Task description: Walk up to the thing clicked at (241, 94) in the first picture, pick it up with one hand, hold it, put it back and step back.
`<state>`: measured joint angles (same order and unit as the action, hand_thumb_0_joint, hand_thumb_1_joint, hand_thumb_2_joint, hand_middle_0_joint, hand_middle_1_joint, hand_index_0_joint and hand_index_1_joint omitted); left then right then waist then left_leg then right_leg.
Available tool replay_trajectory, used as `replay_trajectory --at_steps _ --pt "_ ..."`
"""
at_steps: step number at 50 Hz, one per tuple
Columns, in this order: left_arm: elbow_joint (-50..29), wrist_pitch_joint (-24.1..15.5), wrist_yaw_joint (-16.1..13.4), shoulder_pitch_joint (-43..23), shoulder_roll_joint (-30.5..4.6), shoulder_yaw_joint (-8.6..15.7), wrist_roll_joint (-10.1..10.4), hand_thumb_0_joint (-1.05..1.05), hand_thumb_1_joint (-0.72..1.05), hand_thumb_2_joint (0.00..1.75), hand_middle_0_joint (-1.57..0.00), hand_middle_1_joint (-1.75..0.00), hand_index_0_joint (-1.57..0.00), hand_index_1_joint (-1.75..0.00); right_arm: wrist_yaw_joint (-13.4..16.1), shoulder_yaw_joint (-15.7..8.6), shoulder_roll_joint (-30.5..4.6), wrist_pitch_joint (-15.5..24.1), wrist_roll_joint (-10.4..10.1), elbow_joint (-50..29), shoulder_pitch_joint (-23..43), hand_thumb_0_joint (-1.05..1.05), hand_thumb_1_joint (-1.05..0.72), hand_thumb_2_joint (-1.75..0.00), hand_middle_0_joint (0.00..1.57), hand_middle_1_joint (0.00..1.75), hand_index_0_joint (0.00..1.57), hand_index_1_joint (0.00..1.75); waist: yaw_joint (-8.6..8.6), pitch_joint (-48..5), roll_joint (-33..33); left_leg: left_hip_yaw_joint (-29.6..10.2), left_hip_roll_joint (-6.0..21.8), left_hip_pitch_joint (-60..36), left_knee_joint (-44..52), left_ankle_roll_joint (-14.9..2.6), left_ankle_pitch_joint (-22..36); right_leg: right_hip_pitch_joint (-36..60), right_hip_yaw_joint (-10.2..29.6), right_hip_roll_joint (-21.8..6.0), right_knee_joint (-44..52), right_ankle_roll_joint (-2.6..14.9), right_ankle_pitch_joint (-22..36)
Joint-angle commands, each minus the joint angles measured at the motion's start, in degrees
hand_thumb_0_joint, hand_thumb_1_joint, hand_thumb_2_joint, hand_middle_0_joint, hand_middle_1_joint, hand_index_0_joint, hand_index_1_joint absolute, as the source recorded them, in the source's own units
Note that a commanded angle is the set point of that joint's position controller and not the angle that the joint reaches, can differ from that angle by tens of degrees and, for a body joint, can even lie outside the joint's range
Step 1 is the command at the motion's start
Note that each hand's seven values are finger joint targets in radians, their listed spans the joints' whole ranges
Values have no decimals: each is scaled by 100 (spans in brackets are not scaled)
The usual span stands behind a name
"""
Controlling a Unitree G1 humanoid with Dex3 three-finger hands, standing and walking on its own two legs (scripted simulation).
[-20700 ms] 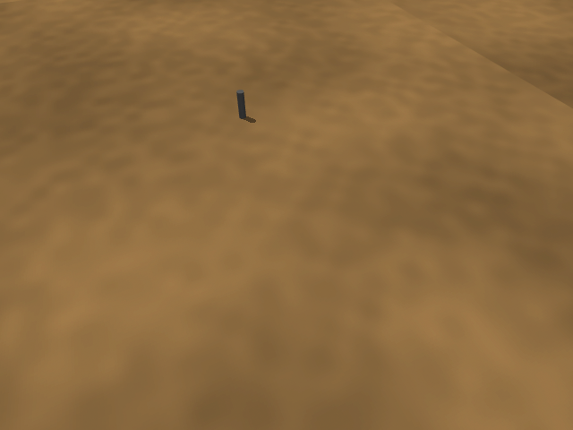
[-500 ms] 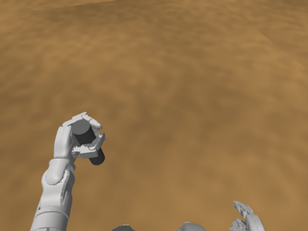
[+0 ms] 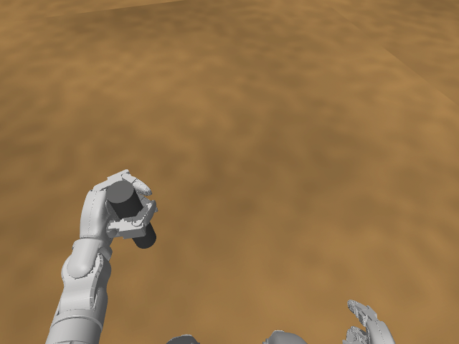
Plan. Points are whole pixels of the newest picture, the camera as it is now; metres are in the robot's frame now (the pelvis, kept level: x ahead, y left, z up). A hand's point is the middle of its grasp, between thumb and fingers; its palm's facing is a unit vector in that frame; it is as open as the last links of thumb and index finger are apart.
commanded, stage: hold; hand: left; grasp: from the side
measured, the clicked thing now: (134, 218) +0.32 +0.18 +0.02
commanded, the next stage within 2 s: crouch in 0.44 s
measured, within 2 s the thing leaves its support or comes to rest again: neither
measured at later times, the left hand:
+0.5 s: hand (135, 207) +0.32 +0.17 +0.05, palm faces -0.01 -1.00 +0.00, open 5.5 cm
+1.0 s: hand (150, 233) +0.33 +0.17 -0.07, palm faces +0.00 -1.00 +0.02, open 5.5 cm
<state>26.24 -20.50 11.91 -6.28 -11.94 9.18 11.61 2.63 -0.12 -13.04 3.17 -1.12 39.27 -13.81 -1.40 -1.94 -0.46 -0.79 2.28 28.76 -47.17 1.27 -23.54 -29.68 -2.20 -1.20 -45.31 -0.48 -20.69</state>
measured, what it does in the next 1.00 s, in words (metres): lowers itself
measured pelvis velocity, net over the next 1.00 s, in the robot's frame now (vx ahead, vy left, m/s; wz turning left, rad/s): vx -0.03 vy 0.00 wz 0.00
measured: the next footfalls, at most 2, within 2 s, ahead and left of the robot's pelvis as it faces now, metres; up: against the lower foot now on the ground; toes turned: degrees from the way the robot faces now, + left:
none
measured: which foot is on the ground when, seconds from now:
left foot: down 0.00-1.00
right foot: down 0.00-1.00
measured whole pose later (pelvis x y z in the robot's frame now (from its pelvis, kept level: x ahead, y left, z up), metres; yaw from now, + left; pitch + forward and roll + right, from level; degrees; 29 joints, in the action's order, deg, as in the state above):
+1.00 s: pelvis -0.03 +0.00 -0.07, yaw +0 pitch +18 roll -1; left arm 45.5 -34.9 13.4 -18.0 -13.5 13.5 10.1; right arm -0.6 -1.1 -14.6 6.5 1.4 38.8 -12.1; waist -4.0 -6.0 1.5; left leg -2.2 1.9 58.4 -69.8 1.5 -29.8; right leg -58.9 -2.6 -1.8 -67.5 -0.3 -26.8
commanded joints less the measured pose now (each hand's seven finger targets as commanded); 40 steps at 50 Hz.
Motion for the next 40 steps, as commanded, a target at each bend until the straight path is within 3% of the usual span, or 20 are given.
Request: replay_trajectory --at_steps 1,3,7,10,11,14,15,17,20,23,25,27,28,29,31,32,33,36,37,40 --pt "-1575 -500 -33 -1932 -873 288 149 0 58 123 -126 -138 -128 -136 90 -272 -778 239 10 -715 166 0 -89 -90 20 30 20 30 -16 -1604 -170 70 -201 -596 699 -128 1287 872 9 136 596 108 1382" --pt "-1679 -518 -88 -1995 -1043 454 161 0 57 123 -127 -139 -129 -137 117 -259 -773 220 -2 -707 173 0 -89 -90 20 30 20 30 44 -1515 -215 85 -223 -567 712 -136 1191 899 28 113 652 104 1287" --pt "-1615 -473 -89 -1978 -805 247 167 0 58 122 -126 -137 -128 -135 100 -253 -758 244 -3 -718 204 0 -88 -90 20 30 20 30 3 -1399 -146 49 -189 -540 782 -128 1082 814 -20 147 641 118 1157" --pt "-1040 -345 -34 -1603 -737 214 129 0 57 123 -127 -139 -129 -137 94 -273 -777 230 6 -682 183 0 -88 -90 20 30 20 30 -21 -1235 -24 76 -200 -409 707 -146 1160 740 -3 137 672 104 1258" --pt "-1149 -365 -11 -1728 -705 149 120 0 59 124 -128 -139 -130 -137 82 -298 -799 253 2 -694 196 0 -88 -90 20 30 20 30 -65 -1211 27 50 -180 -417 731 -147 1139 696 -26 142 642 114 1230" --pt "-1470 -376 -20 -1911 -902 262 118 0 57 121 -127 -137 -129 -136 68 -283 -779 236 1 -741 170 0 -88 -90 20 30 20 30 43 -1471 -119 52 -194 -514 735 -134 1215 874 -25 139 640 123 1267" --pt "-1592 -402 -22 -2072 -810 159 132 0 56 122 -127 -138 -129 -136 62 -270 -756 236 13 -763 177 0 -89 -90 20 30 20 30 4 -1541 -163 55 -205 -525 716 -136 1221 870 -14 136 631 114 1288" --pt "-1484 -405 -96 -1998 -932 368 135 0 59 123 -127 -138 -129 -137 69 -274 -758 250 10 -739 155 0 -88 -90 20 30 20 30 37 -1580 -43 72 -207 -492 687 -145 1246 942 -2 131 639 103 1328" --pt "-1306 -411 -148 -1886 -774 289 150 0 58 123 -127 -139 -129 -137 60 -264 -766 262 9 -688 148 0 -89 -90 20 30 20 30 -16 -1429 -3 30 -176 -489 748 -130 1120 798 -50 162 607 111 1176" --pt "-1461 -437 -153 -1841 -989 379 98 0 58 124 -127 -139 -129 -138 52 -295 -803 257 3 -697 134 0 -88 -90 20 30 20 30 67 -1614 -264 8 -172 -584 748 -93 1308 842 -64 166 544 146 1267" --pt "-1824 -480 -130 -2033 -969 285 85 0 60 122 -128 -138 -130 -137 47 -284 -774 252 4 -773 202 0 -89 -90 20 30 20 30 74 -1611 -356 38 -189 -606 763 -96 1252 878 -37 161 584 138 1257" --pt "-1559 -403 -110 -1883 -821 219 105 0 66 127 -133 -142 -134 -141 69 -273 -747 251 9 -731 107 0 -89 -90 20 30 20 30 -6 -1700 -202 52 -190 -633 665 -117 1444 909 -19 155 592 114 1477" --pt "-1270 -358 -99 -1703 -678 130 117 0 67 122 -131 -135 -132 -134 58 -282 -777 254 6 -696 97 0 -85 -89 20 30 20 30 -75 -1449 -21 33 -175 -528 693 -126 1365 812 -38 166 584 117 1414" --pt "-1392 -364 -95 -1778 -777 210 123 0 65 119 -131 -134 -133 -132 47 -271 -753 265 11 -699 166 0 -86 -89 20 30 20 30 8 -1309 -71 43 -182 -388 682 -135 1234 777 -23 151 613 112 1308" --pt "-980 -331 -88 -1651 -734 229 92 0 64 121 -131 -135 -133 -134 35 -307 -788 263 4 -669 153 0 -86 -89 20 30 20 30 -33 -1173 87 28 -165 -269 679 -153 1102 584 -49 154 589 117 1165" --pt "-907 -336 -86 -1729 -551 83 92 0 64 120 -131 -134 -133 -133 11 -305 -788 256 17 -719 194 0 -85 -89 20 30 20 30 -87 -990 101 25 -157 -131 679 -157 916 408 -55 165 571 119 1002" --pt "-825 -363 -103 -1683 -680 240 71 0 63 121 -131 -134 -132 -133 -5 -316 -800 260 24 -707 193 0 -85 -89 20 30 20 30 -58 -983 156 40 -165 -56 642 -175 798 357 -48 152 578 115 897" --pt "-654 -556 -124 -1965 -574 225 45 0 63 122 -131 -136 -133 -134 -74 -322 -763 296 67 -716 183 0 -85 -89 20 30 20 30 -108 -1070 112 30 -184 210 400 -177 775 138 -39 133 325 118 897" --pt "-487 -643 -127 -1930 -705 432 68 0 61 121 -130 -136 -132 -134 -89 -338 -793 305 71 -684 164 0 -86 -89 20 30 20 30 -78 -1055 144 21 -183 317 295 -182 717 42 -39 130 242 113 823" --pt "-67 -987 -103 -2240 -649 424 18 0 59 122 -129 -136 -130 -134 -152 -391 -851 368 122 -604 108 0 -86 -89 20 30 20 30 -184 -1262 70 2 -198 750 -96 -173 447 -487 7 118 -202 138 607"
